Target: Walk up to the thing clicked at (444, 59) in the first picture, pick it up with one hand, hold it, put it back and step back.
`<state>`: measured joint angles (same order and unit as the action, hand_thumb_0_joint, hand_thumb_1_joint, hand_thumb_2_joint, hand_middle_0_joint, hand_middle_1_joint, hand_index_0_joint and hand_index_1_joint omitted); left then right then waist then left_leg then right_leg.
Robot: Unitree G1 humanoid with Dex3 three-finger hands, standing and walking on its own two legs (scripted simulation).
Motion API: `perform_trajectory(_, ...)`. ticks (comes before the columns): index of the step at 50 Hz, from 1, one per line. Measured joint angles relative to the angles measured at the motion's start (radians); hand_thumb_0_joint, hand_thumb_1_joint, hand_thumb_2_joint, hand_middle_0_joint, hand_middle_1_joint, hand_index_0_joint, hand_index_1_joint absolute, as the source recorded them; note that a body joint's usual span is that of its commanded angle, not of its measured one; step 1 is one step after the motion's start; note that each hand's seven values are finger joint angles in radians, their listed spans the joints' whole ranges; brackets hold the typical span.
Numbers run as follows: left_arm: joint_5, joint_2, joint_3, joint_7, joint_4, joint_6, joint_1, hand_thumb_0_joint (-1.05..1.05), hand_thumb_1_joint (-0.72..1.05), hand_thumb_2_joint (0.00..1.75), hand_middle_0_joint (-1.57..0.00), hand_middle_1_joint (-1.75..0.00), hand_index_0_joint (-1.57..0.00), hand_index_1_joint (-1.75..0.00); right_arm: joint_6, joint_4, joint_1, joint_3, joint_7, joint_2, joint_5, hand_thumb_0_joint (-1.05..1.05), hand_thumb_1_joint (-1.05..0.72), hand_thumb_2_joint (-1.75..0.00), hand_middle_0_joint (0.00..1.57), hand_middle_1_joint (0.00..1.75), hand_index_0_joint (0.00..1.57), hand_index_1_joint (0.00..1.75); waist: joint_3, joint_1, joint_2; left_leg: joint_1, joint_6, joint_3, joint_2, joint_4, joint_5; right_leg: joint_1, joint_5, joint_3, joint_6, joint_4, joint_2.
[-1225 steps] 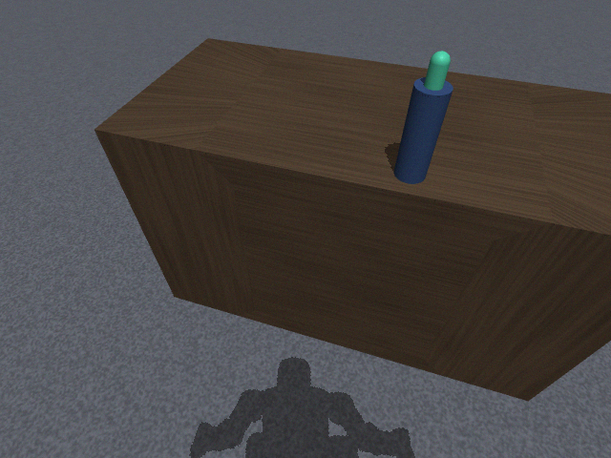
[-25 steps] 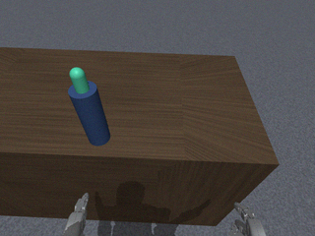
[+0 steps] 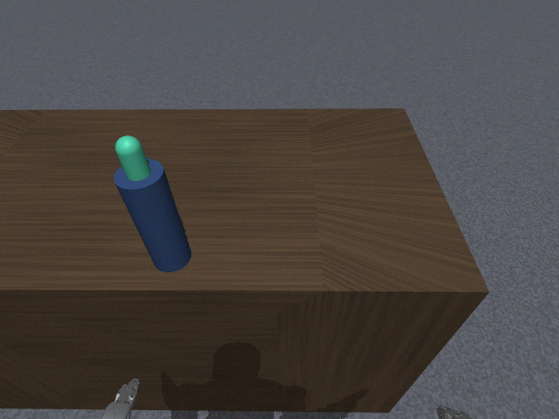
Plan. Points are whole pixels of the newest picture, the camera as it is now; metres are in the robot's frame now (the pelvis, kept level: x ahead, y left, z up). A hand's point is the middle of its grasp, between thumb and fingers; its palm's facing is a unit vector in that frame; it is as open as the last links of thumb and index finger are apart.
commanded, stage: home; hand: left
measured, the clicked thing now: (152, 207) +0.41 +0.22 +0.11
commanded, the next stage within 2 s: stand in 1.72 s
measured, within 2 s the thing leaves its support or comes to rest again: neither
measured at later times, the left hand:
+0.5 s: hand out of the picture +0.02 +0.26 -0.14, palm faces -0.04 -0.93 -0.37, open 17.5 cm
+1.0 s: hand out of the picture +0.06 +0.25 -0.14, palm faces -0.03 -0.93 -0.36, open 17.5 cm
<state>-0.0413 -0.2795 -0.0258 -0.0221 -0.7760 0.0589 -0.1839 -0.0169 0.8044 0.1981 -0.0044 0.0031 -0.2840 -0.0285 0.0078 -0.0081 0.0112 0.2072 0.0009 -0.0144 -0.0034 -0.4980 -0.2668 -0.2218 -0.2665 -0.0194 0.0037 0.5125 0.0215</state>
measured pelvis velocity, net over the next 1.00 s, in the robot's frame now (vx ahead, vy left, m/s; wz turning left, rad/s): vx -0.01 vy -0.01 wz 0.00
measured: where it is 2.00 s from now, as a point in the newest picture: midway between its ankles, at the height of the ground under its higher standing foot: outside the picture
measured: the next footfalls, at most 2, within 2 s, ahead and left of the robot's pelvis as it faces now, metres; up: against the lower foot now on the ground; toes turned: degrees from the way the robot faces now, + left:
none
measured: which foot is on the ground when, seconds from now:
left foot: down 0.00-1.00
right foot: down 0.00-1.00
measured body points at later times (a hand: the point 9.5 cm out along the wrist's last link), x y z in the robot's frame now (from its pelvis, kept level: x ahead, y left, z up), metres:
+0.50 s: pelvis -0.02 -0.01 +0.01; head -0.03 -0.01 +0.46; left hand +0.02 +0.30 -0.12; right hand +0.04 -0.31 -0.13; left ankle +0.00 +0.12 -0.74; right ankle +0.01 -0.12 -0.74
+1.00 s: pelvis -0.01 -0.01 +0.01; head -0.01 -0.01 +0.46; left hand +0.06 +0.30 -0.12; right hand +0.06 -0.31 -0.13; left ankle +0.00 +0.12 -0.74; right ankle +0.01 -0.12 -0.74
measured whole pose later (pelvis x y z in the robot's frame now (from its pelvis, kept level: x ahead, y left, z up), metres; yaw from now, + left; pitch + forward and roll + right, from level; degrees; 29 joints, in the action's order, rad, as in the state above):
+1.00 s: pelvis -0.01 -0.01 +0.01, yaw +0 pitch -2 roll +0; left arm -0.02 -0.35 -0.02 0.01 -1.15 0.02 -0.12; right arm -0.01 1.11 0.15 -0.03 0.00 -0.36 -0.01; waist 0.03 0.01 0.01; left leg 0.12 0.01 -0.01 -0.01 -0.32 -0.16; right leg -0.13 -0.16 -0.03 0.00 0.34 0.01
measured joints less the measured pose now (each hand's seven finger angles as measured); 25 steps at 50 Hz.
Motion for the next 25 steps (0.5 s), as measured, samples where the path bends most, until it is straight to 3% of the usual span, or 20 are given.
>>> perform_trajectory(11,0.010,-0.105,0.005,0.017,-0.257,-0.032,0.006,-0.01,-0.58,0.03,-0.05,-0.05,-0.06,-0.05,0.017,0.200,-0.006,0.006,0.011,-0.090,0.005,0.00,-0.91,-0.90,0.20,0.30,0.20,0.30,0.009,0.014,0.002,-0.059,0.006,0.009,0.000,0.094,0.059,0.058,0.050,-0.010,-0.005,-0.083,-0.001)
perform_trajectory(25,0.019,-0.090,-0.004,0.026,-0.370,-0.040,0.011,0.00,-0.56,0.05,-0.05,-0.05,-0.06,-0.05,0.018,0.296,-0.013,-0.014,0.013,-0.080,0.007,0.00,-0.90,-0.90,0.20,0.30,0.20,0.30,0.017,0.021,0.003,-0.073,0.012,0.014,-0.009,0.150,0.105,0.077,0.101,-0.015,-0.010,-0.151,-0.012)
